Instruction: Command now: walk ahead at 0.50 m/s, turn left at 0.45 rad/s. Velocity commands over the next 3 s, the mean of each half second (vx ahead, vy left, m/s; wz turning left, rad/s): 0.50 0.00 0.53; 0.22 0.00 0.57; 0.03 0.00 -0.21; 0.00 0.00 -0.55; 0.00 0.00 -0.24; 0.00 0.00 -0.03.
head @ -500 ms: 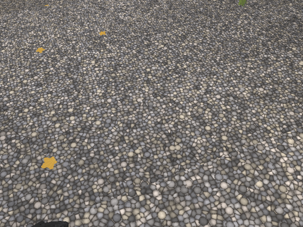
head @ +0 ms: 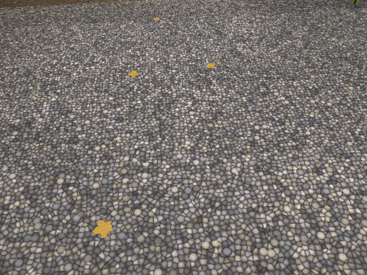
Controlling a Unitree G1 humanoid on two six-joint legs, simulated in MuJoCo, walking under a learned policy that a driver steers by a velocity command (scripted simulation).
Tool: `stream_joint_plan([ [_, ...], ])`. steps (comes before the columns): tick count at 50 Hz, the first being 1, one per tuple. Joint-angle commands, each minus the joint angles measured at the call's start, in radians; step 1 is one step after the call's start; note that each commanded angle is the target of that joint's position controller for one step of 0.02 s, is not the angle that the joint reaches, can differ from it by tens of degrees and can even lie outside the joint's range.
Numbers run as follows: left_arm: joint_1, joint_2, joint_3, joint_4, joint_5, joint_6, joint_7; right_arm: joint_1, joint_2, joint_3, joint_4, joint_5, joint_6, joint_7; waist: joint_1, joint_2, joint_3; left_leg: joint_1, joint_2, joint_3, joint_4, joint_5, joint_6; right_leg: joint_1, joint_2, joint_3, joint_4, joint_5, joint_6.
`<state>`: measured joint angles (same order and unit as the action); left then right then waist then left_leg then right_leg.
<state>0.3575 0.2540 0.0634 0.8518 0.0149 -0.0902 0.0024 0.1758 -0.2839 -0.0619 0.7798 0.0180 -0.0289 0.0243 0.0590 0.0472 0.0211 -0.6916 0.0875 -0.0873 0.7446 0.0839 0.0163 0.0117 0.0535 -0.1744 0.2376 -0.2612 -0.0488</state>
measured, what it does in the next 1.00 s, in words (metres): goes down, turning left: left foot, then right foot 0.18 m lower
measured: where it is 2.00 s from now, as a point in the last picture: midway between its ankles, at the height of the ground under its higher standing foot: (195, 253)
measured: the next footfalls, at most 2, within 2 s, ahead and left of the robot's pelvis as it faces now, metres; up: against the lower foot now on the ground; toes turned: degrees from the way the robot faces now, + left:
left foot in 0.16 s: +0.23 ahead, +0.12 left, +0.00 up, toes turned +7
right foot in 0.78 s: +0.63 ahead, -0.03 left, -0.18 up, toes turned +33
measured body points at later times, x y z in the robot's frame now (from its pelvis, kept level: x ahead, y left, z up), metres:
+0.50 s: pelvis +0.26 +0.05 +0.00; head +0.27 +0.07 +0.45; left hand +0.37 +0.36 -0.09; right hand +0.39 -0.21 -0.10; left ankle +0.19 +0.12 -0.74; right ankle +0.44 -0.11 -0.67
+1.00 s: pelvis +0.52 +0.00 -0.18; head +0.55 -0.01 +0.27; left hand +0.43 +0.25 -0.30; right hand +0.73 -0.16 -0.32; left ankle +0.42 +0.12 -0.65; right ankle +0.59 -0.05 -0.92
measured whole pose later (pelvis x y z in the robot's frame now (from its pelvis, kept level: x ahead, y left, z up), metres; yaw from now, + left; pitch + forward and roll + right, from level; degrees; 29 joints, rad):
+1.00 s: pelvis +0.52 +0.00 -0.18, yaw +34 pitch +0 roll +1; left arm 0.28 0.20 0.00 0.85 0.03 -0.01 0.01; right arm 0.28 -0.23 -0.04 0.68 0.02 0.07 -0.09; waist -0.02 0.06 0.04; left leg -0.88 -0.07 -0.08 1.93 -0.39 -0.08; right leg -0.30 0.02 -0.02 0.49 -0.20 -0.05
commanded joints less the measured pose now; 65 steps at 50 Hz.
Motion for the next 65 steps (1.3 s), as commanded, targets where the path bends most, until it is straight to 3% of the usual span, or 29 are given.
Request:
stream_joint_plan([
  [1,-0.002,0.162,0.040,-0.033,-0.002,-0.003,0.012,-0.097,-0.016,0.002,-0.111,-0.007,-0.012,0.019,0.000,-0.096,0.042,0.081,-0.018,0.077,-0.020,0.021,0.014,-0.081,-0.284,0.036,-0.042,0.507,-0.098],
  [5,-0.027,0.193,0.054,-0.033,-0.024,0.036,0.024,-0.073,-0.053,-0.014,-0.156,-0.001,-0.002,0.037,-0.044,-0.124,0.025,0.115,-0.070,0.159,-0.041,-0.241,0.068,0.039,-0.330,0.004,0.127,0.871,-0.085],
  [7,-0.061,0.217,0.058,-0.040,-0.029,0.050,0.037,0.127,-0.120,-0.052,-0.123,0.004,0.001,0.033,-0.156,-0.138,-0.080,0.383,-0.145,0.189,-0.090,-0.279,0.115,-0.001,-0.303,-0.018,0.406,1.037,-0.052],
  [8,-0.066,0.217,0.054,-0.047,-0.028,0.046,0.043,0.283,-0.195,-0.087,-0.094,0.006,0.003,0.017,-0.238,-0.063,-0.152,0.649,-0.098,0.049,-0.211,-0.214,0.165,-0.174,-0.250,-0.028,0.691,0.800,-0.009],
  [9,0.058,0.069,0.015,-0.068,0.027,0.027,0.026,0.237,-0.291,-0.097,-0.103,0.019,0.003,0.002,-0.096,0.224,-0.187,0.919,0.126,-0.374,-0.235,-0.141,0.316,-0.566,-0.062,0.014,1.049,-0.231,0.048],
  [10,0.027,0.100,0.010,-0.099,-0.004,-0.014,0.002,0.260,-0.238,-0.075,-0.144,0.008,-0.017,0.012,-0.130,0.213,-0.341,1.025,0.224,-0.760,-0.403,-0.330,0.458,-0.750,0.021,0.249,1.213,-0.363,0.054],
  [11,-0.091,0.185,0.035,-0.129,-0.049,-0.036,-0.006,0.236,-0.163,-0.060,-0.141,0.003,-0.026,0.015,-0.164,0.105,-0.225,0.954,0.195,-0.624,-0.437,-0.276,0.403,-0.824,-0.038,0.296,1.206,-0.265,0.036],
  [13,-0.133,0.176,0.035,-0.141,-0.023,-0.036,0.006,0.119,-0.122,-0.045,-0.161,0.001,-0.030,0.013,-0.093,-0.040,-0.087,0.694,0.134,-0.405,-0.438,-0.079,0.336,-0.745,-0.114,0.279,1.069,-0.136,0.040],
  [20,-0.165,0.072,0.010,-0.166,0.013,0.017,-0.002,0.126,-0.150,-0.052,-0.151,-0.001,-0.008,-0.030,-0.055,-0.023,-0.086,0.465,0.015,-0.208,-0.413,0.176,0.287,-0.593,-0.123,0.242,0.676,0.114,0.105],
  [22,-0.137,0.117,0.025,-0.140,0.003,0.002,-0.026,0.139,-0.153,-0.051,-0.162,-0.018,-0.005,-0.039,-0.062,-0.010,-0.128,0.469,0.030,-0.248,-0.360,0.126,0.289,-0.604,-0.125,0.253,0.760,0.292,0.084],
  [24,-0.323,0.180,0.049,-0.215,-0.035,-0.018,-0.036,0.314,-0.144,-0.046,-0.095,-0.001,-0.029,-0.054,-0.126,0.018,-0.033,0.716,0.079,-0.426,-0.362,-0.209,0.293,-0.965,-0.151,0.366,0.684,0.249,0.057],
  [27,-0.442,0.138,0.032,-0.254,0.008,-0.043,-0.054,0.315,-0.125,-0.036,-0.072,0.004,-0.029,-0.087,-0.141,0.042,0.036,0.581,0.011,-0.364,-0.303,-0.283,0.261,-0.876,-0.107,0.340,0.443,0.477,0.057],
  [29,-0.421,0.088,0.015,-0.249,0.029,-0.054,-0.070,0.270,-0.126,-0.034,-0.080,-0.007,-0.012,-0.101,-0.134,0.046,0.016,0.410,-0.042,-0.308,-0.220,-0.256,0.227,-0.684,-0.060,0.295,0.413,0.655,0.040],
  [33,-0.399,0.058,0.001,-0.264,0.012,-0.036,-0.088,0.265,-0.111,-0.029,-0.088,0.009,0.020,-0.115,-0.131,0.043,-0.012,0.294,-0.105,-0.323,-0.053,-0.323,0.146,-0.435,-0.007,0.296,0.295,0.697,0.041],
  [36,-0.322,0.091,0.017,-0.239,-0.017,-0.017,-0.065,0.262,-0.072,-0.025,-0.098,0.028,0.045,-0.150,-0.118,0.055,-0.001,0.462,-0.124,-0.348,0.171,-0.386,0.090,-0.424,-0.113,0.397,0.053,0.810,0.079],
  [38,-0.100,0.100,0.036,-0.141,-0.023,-0.010,-0.045,0.277,-0.038,-0.013,-0.075,0.032,0.055,-0.139,-0.050,0.015,-0.047,0.458,-0.191,-0.244,0.478,-0.459,0.027,-0.185,-0.176,0.344,-0.180,1.097,0.100],
  [39,0.080,0.123,0.046,-0.077,-0.014,-0.008,-0.045,0.306,0.006,0.000,-0.057,0.003,0.047,-0.108,0.003,-0.062,-0.126,0.251,-0.227,-0.177,0.700,-0.761,-0.015,0.138,-0.241,0.361,-0.036,1.137,0.086],
  [40,0.174,0.143,0.036,-0.056,0.016,-0.013,-0.052,0.418,0.078,0.012,-0.023,0.003,0.034,-0.075,0.008,-0.220,-0.259,-0.074,-0.289,-0.156,1.063,-1.135,-0.052,0.498,-0.314,0.361,0.362,1.576,0.093],
  [41,0.144,0.214,0.044,-0.037,0.012,-0.011,-0.061,0.553,0.039,0.015,-0.042,0.055,0.024,-0.058,-0.075,-0.417,-0.343,-0.300,-0.258,-0.194,1.358,-1.089,-0.088,0.627,-0.451,0.491,0.495,1.863,0.012],
  [42,0.115,0.226,0.048,-0.046,0.003,0.009,-0.060,0.549,0.004,0.017,-0.049,0.061,0.014,-0.053,-0.068,-0.415,-0.389,-0.391,-0.202,-0.166,1.438,-1.030,-0.115,0.592,-0.481,0.538,0.479,1.761,-0.050],
  [43,0.072,0.205,0.035,-0.061,0.007,0.025,-0.052,0.460,-0.021,0.012,-0.065,0.046,0.015,-0.060,-0.058,-0.285,-0.364,-0.401,-0.169,-0.128,1.484,-0.965,-0.130,0.456,-0.480,0.527,0.428,1.524,-0.102],
  [44,-0.057,0.270,0.047,-0.062,0.002,0.031,-0.029,0.360,-0.050,0.007,-0.151,0.054,0.022,-0.079,-0.138,-0.269,-0.352,-0.346,-0.100,-0.066,1.508,-0.766,-0.113,0.208,-0.573,0.703,0.249,0.934,-0.240],
  [45,-0.170,0.167,0.012,-0.114,0.006,0.043,-0.008,0.256,-0.104,-0.008,-0.140,0.038,0.060,-0.108,-0.122,-0.084,-0.224,-0.273,-0.082,-0.063,1.401,-0.650,-0.099,-0.042,-0.546,0.636,0.140,0.681,-0.253],
  [48,-0.224,0.124,-0.022,-0.127,0.014,0.065,0.011,0.177,-0.120,-0.037,-0.158,-0.001,0.104,-0.131,-0.125,-0.110,-0.021,-0.114,-0.127,-0.053,1.182,-0.406,-0.083,-0.412,-0.307,0.338,0.071,0.416,-0.135],
  [52,-0.043,0.046,-0.059,-0.059,0.023,0.075,0.060,0.082,0.046,0.006,-0.210,-0.024,0.065,-0.112,-0.084,-0.139,-0.057,-0.126,-0.168,-0.098,0.755,-0.197,-0.115,-0.291,-0.239,0.282,0.134,0.648,-0.169],
  [55,-0.051,0.044,-0.051,-0.045,-0.023,0.092,0.056,0.018,0.124,0.035,-0.205,-0.050,0.072,-0.082,-0.070,-0.167,-0.113,0.056,-0.059,-0.008,0.182,-0.155,-0.133,-0.188,-0.211,0.319,0.085,0.422,-0.111],
  [58,-0.084,0.166,-0.006,-0.094,-0.009,0.097,0.040,-0.070,0.039,0.005,-0.225,-0.013,0.063,-0.062,-0.054,-0.173,-0.023,0.221,-0.063,-0.005,-0.004,-0.277,-0.117,-0.297,-0.258,0.452,0.015,0.134,-0.125],
  [62,-0.042,0.137,0.002,-0.121,-0.007,0.120,0.030,-0.072,-0.012,-0.023,-0.194,-0.002,0.035,-0.062,-0.034,-0.166,0.031,0.323,-0.081,-0.008,-0.279,-0.321,-0.038,-0.250,-0.244,0.588,0.021,-0.042,-0.139],
  [65,0.007,0.111,0.007,-0.157,-0.008,0.116,0.026,-0.019,-0.084,-0.047,-0.181,-0.040,0.020,-0.065,-0.028,-0.020,-0.130,0.669,0.066,-0.055,-0.204,0.029,0.030,-0.387,-0.147,0.526,0.173,0.099,-0.071],
])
